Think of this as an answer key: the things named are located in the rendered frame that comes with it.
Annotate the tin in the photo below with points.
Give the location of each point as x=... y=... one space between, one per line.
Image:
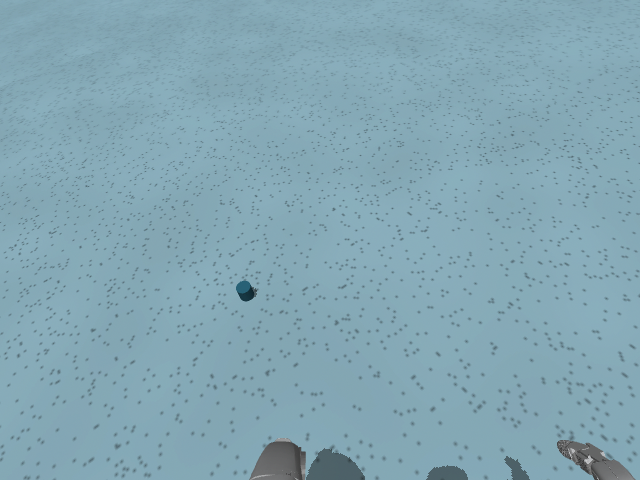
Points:
x=245 y=290

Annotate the right robot hand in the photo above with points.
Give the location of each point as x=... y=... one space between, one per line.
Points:
x=593 y=461

